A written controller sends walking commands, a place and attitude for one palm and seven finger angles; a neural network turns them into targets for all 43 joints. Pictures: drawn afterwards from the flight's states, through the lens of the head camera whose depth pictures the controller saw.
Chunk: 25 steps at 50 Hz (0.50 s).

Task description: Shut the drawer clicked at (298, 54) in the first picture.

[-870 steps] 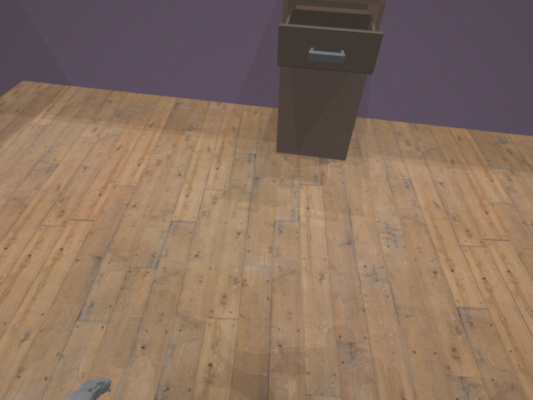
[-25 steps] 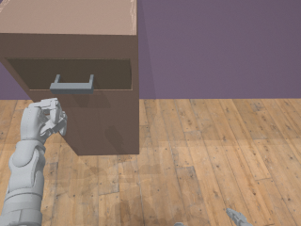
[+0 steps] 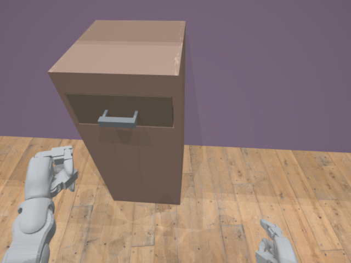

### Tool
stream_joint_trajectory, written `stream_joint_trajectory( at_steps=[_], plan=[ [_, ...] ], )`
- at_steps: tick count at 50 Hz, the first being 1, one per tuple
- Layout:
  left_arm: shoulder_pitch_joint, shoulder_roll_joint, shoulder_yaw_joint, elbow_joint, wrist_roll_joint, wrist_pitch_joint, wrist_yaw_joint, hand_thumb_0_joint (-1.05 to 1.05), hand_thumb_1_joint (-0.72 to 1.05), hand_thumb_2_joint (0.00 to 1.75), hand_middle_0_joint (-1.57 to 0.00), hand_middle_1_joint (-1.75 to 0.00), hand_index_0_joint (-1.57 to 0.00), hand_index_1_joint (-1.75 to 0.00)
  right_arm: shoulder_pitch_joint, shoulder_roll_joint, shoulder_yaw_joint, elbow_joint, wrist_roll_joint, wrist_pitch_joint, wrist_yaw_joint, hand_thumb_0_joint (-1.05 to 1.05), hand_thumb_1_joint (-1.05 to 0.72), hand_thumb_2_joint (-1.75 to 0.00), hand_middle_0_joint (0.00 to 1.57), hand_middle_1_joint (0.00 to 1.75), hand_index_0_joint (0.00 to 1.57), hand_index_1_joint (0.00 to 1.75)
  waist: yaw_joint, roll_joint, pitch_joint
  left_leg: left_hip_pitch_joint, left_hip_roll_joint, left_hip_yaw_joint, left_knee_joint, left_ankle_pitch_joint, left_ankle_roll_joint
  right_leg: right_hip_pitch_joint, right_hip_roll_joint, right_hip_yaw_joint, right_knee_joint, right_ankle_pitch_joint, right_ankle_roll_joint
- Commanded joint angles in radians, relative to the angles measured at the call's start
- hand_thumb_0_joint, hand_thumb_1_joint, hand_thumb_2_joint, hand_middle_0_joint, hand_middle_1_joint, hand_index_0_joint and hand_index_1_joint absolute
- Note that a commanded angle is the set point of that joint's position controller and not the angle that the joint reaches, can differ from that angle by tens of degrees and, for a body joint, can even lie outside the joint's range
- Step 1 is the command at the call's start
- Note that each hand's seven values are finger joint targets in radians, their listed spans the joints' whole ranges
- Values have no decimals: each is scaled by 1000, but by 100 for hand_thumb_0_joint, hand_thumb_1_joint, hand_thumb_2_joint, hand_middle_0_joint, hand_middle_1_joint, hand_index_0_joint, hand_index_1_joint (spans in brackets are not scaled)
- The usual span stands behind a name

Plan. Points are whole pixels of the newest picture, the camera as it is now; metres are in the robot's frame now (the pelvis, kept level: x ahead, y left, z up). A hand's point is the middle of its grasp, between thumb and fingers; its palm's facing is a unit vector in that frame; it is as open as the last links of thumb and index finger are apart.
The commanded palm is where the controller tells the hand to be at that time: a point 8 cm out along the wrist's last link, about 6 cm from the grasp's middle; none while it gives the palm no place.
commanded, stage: draw the hand back to the body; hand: left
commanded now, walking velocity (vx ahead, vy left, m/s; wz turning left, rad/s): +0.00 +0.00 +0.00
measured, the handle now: (119, 117) +0.57 +0.25 -0.02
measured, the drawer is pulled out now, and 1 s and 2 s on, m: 0.00 0.00 0.00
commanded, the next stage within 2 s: step back with the hand held close in 0.52 s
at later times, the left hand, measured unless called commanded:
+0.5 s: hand (39, 203) +0.17 +0.23 +0.16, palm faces +0.41 -0.82 -0.40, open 3.2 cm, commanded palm +0.12 +0.27 +0.18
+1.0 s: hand (36, 203) +0.18 +0.25 +0.15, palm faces +0.27 -0.83 -0.49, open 3.2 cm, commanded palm +0.11 +0.29 +0.18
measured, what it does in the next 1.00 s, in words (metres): stands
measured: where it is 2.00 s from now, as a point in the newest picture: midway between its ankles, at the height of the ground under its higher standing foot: outside the picture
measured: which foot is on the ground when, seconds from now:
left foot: down 0.00-1.00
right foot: down 0.00-1.00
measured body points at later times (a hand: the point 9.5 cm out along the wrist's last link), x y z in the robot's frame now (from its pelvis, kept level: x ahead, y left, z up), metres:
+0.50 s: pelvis -0.01 -0.01 +0.01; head -0.03 -0.04 +0.45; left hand +0.14 +0.27 +0.19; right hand +0.18 -0.23 -0.08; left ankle -0.04 +0.10 -0.74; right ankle +0.01 -0.11 -0.74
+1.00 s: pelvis -0.03 +0.02 +0.00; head +0.00 +0.01 +0.45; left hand +0.16 +0.29 +0.17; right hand +0.13 -0.24 -0.08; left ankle -0.04 +0.10 -0.74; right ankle +0.01 -0.11 -0.74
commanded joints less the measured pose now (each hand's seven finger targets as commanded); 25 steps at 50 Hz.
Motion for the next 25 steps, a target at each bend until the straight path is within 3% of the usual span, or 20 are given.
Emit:
stream_joint_trajectory(
  at_steps=[1,5,8,12,16,17,19,22,25],
  plan=[
    [-109,177,94,-327,1,-83,15,0,90,90,-140,-160,-140,-160,-114,-102,-38,-143,-11,-83,-4,0,-90,-90,20,30,20,30,2,56,-108,16,24,-29,-140,234,3,158,-12,49,-110,168,-17],
    [38,203,147,-396,-1,-92,13,0,90,90,-140,-160,-140,-160,-117,-103,-46,-135,-22,-102,5,0,-90,-90,20,30,20,30,16,-31,-96,26,22,-20,-143,281,9,198,-8,55,-136,224,-12],
    [125,195,171,-452,-4,-101,10,0,90,90,-140,-160,-140,-160,-120,-94,-51,-135,-23,-108,13,0,-90,-90,20,30,20,30,20,-26,-75,26,21,-12,-149,286,9,210,-12,58,-144,236,-8],
    [202,191,182,-545,0,-114,11,0,90,90,-140,-160,-140,-160,-123,-88,-54,-138,-23,-124,18,0,-90,-90,20,30,20,30,23,38,-41,36,22,-11,-156,260,4,190,-9,61,-161,203,-10],
    [285,196,204,-613,-1,-128,15,0,90,90,-140,-160,-140,-160,-120,-83,-61,-142,-23,-146,16,0,-90,-90,20,30,20,30,25,-20,-33,42,24,-11,-148,237,8,181,-8,69,-180,173,-5],
    [308,201,215,-634,0,-131,16,0,90,90,-140,-160,-140,-160,-120,-82,-63,-144,-23,-150,15,0,-90,-90,20,30,20,30,29,-1,-41,45,25,-7,-145,236,8,182,-9,72,-178,176,-5],
    [302,174,195,-589,6,-131,17,0,90,90,-140,-160,-140,-160,-111,-83,-65,-128,-24,-153,15,0,-90,-90,20,30,20,30,18,-35,-7,42,24,-7,-145,223,11,156,-9,71,-184,159,-3],
    [260,159,182,-537,10,-130,20,0,90,90,-140,-160,-140,-160,-108,-86,-66,-116,-22,-153,8,0,-90,-90,20,30,20,30,8,-30,63,28,25,-9,-148,168,13,106,-12,71,-206,81,0],
    [230,171,183,-560,16,-139,24,0,90,90,-140,-160,-140,-160,-107,-88,-67,-118,-23,-161,5,0,-90,-90,20,30,20,30,11,-9,34,40,22,-16,-153,150,12,114,-12,71,-203,54,-4]
  ],
)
